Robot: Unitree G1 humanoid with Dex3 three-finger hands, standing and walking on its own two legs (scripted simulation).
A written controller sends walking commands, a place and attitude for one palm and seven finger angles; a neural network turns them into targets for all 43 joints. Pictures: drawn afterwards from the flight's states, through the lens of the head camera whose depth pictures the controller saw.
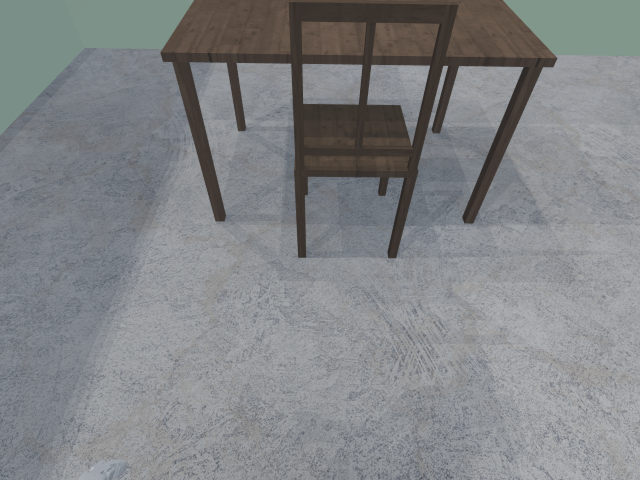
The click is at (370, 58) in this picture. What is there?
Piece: chair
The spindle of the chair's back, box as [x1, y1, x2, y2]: [355, 23, 375, 147]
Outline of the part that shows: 375,23 366,24 355,147 361,147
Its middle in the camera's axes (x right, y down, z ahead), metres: +0.12 -0.40 +1.06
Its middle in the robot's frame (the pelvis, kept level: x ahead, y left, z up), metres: +1.07 -0.06 -0.05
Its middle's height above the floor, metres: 0.72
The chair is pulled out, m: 0.00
